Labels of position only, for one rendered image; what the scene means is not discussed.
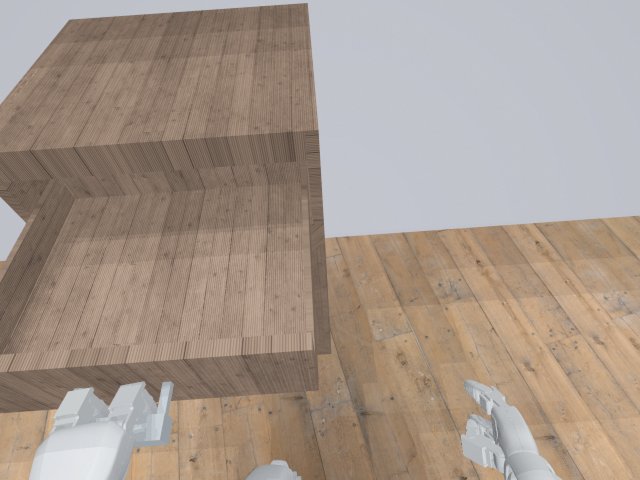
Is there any cabinet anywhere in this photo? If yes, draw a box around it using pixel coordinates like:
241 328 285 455
0 3 332 355

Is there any left robot hand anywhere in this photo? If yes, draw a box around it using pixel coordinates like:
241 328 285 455
29 381 158 480

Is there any drawer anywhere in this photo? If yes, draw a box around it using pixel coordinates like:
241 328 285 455
0 161 319 413

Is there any handle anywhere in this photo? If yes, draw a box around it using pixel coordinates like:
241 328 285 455
74 382 174 447

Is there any right robot hand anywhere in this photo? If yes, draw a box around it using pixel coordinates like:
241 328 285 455
461 380 540 475

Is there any right robot forearm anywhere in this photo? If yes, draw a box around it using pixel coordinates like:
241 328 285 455
504 452 562 480

